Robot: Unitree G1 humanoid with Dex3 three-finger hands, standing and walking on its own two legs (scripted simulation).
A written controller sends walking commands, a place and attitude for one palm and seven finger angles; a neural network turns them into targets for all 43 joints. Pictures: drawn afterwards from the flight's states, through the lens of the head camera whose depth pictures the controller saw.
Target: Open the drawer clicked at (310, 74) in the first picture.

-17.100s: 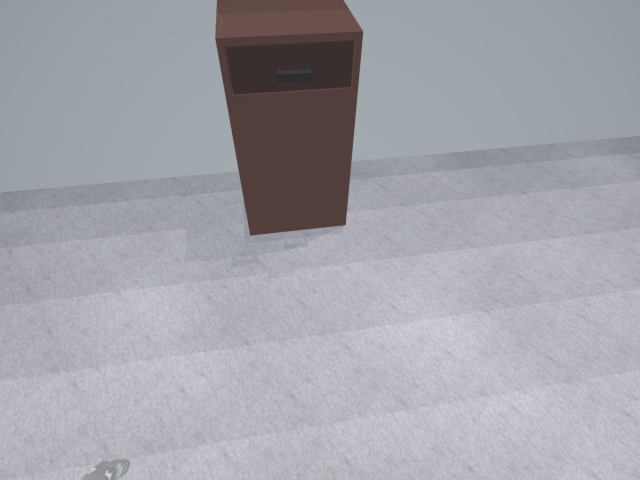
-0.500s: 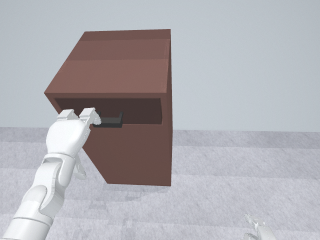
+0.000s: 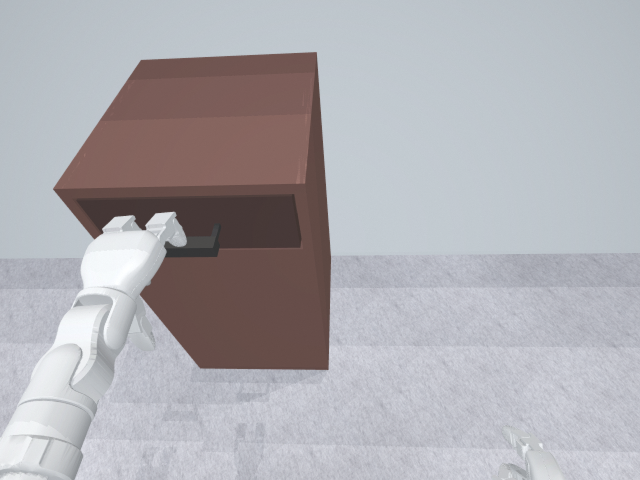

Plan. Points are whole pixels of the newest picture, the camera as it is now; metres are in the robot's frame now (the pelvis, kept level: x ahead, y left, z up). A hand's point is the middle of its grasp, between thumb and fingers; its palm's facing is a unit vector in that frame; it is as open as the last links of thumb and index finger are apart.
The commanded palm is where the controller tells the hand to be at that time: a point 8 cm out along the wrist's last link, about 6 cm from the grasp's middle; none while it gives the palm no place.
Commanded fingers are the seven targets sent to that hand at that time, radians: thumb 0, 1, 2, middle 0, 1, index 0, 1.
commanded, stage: move the hooked fingers above the handle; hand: left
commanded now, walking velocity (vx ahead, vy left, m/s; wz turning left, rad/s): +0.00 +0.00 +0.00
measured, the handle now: (190, 237) +0.49 +0.29 -0.05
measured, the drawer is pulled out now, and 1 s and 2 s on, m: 0.00 0.00 0.00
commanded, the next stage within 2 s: lower the fingers behind the handle in 2.00 s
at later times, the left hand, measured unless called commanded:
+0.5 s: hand (159, 263) +0.38 +0.28 +0.03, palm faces -0.07 -0.05 -1.00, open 13.8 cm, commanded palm +0.37 +0.29 +0.09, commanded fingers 0.00 -0.50 0.30 -0.30 -1.20 -0.30 -1.20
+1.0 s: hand (176, 240) +0.44 +0.28 +0.01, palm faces -0.06 -0.05 -1.00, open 13.8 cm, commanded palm +0.42 +0.29 +0.07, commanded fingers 0.00 -0.50 0.30 -0.30 -1.20 -0.30 -1.20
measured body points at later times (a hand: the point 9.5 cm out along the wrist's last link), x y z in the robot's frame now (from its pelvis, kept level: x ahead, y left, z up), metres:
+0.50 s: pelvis +0.00 +0.02 -0.01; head +0.05 +0.01 +0.44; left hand +0.38 +0.28 +0.08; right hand +0.11 -0.24 -0.14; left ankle -0.03 +0.12 -0.73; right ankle -0.01 -0.09 -0.73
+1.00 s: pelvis +0.00 +0.03 -0.02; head +0.08 +0.03 +0.42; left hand +0.44 +0.28 +0.06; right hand +0.03 -0.24 -0.15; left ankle -0.03 +0.12 -0.73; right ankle -0.01 -0.09 -0.73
